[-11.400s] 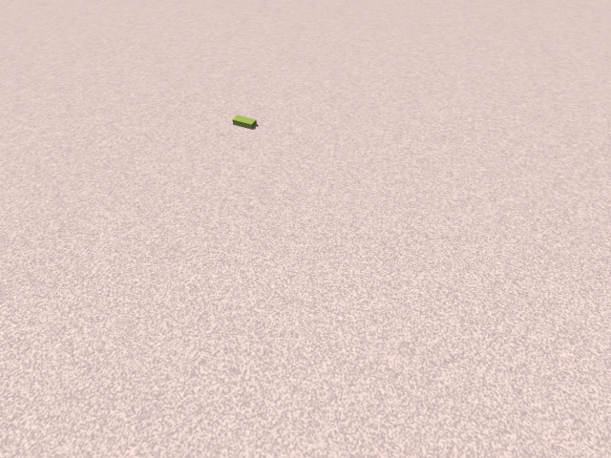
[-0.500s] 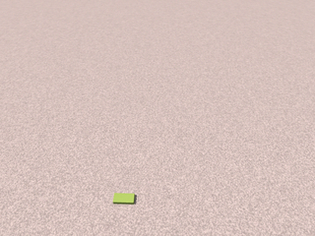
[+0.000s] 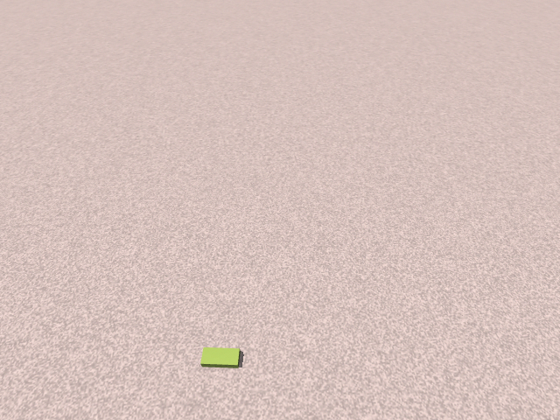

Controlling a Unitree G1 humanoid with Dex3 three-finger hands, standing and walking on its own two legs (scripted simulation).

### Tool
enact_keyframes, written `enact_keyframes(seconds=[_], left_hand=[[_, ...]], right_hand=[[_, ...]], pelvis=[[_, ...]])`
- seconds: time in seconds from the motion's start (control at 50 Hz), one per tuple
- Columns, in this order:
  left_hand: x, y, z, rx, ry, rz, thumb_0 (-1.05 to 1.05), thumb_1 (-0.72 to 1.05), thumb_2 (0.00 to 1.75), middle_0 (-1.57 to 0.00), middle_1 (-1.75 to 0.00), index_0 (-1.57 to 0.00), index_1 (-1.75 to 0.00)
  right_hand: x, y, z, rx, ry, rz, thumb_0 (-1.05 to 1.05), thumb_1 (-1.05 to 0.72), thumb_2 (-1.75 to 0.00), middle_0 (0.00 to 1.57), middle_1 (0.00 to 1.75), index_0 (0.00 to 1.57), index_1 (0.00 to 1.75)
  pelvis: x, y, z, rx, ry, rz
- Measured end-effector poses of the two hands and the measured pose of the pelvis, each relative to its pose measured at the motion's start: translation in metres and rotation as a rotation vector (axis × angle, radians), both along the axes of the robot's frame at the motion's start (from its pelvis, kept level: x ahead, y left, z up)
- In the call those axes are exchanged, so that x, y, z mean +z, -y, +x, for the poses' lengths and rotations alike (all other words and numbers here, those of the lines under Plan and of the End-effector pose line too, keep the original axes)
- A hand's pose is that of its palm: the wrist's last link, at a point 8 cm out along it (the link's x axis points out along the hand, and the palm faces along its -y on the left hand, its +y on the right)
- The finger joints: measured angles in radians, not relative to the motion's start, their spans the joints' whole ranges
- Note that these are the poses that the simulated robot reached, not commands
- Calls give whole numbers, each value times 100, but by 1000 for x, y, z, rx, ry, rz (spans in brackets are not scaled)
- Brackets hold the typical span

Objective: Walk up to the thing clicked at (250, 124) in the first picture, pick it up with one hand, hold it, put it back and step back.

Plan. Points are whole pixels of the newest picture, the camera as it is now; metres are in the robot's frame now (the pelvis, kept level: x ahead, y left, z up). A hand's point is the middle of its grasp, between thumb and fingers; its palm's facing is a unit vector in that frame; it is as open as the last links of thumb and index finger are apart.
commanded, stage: walk up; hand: left
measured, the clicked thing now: (220, 357) +0.48 +0.23 -0.76
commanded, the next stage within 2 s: none
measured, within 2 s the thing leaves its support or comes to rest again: neither
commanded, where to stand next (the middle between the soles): +0.08 -0.01 m, yaw +0 degrees
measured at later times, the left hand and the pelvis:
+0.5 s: hand out of the picture +0.13 +0.26 -0.16, palm faces -0.01 -0.93 -0.38, open 7.4 cm; pelvis +0.05 -0.01 -0.01, yaw +1 degrees
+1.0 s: hand out of the picture +0.16 +0.25 -0.17, palm faces +0.00 -0.94 -0.34, open 7.4 cm; pelvis +0.06 -0.01 -0.01, yaw +1 degrees
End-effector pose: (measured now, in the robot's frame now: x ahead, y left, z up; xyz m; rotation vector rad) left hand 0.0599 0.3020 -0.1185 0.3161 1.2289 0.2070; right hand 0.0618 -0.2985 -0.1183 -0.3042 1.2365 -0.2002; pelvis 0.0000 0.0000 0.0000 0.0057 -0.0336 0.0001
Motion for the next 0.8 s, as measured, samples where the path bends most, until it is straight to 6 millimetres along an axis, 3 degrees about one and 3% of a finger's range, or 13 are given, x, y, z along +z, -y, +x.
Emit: enact_keyframes(seconds=[0.14,0.3,0.36,0.44,0.54,0.68,0.8], left_hand=[[0,1,1,12,-9,27,0,90,89,-20,-30,-20,-30],[-7,-12,5,34,-36,34,0,90,89,-20,-30,-20,-30],[-9,-15,17,35,-46,33,1,90,89,-20,-30,-20,-30],[-4,-10,46,19,6,27,1,90,89,-20,-30,-20,-30],[-7,4,77,-19,62,45,1,90,89,-20,-30,-20,-30],[-3,21,96,-41,83,27,0,90,89,-20,-30,-20,-30],[-10,15,109,-23,116,-12,0,90,89,-20,-30,-20,-30]], right_hand=[[-9,12,7,-4,-22,0,0,-90,-90,20,30,21,30],[-8,5,46,33,20,-20,1,-90,-90,20,30,20,30],[-2,0,56,32,64,-19,0,-90,-90,20,30,21,30],[1,5,54,31,51,-33,0,-90,-90,20,30,21,30],[-16,23,56,5,16,-35,0,-90,-90,20,30,21,30],[-19,19,70,-6,9,-11,0,-90,-90,20,30,21,30],[-16,8,61,18,-17,-29,0,-90,-90,20,30,21,30]], pelvis=[[-6,8,17,6,0,-10],[-13,-2,34,8,4,1],[-11,-4,39,3,10,-6],[-9,1,47,11,17,-9],[-21,13,57,9,37,0],[-16,14,62,15,26,-8],[-18,6,59,22,19,7]])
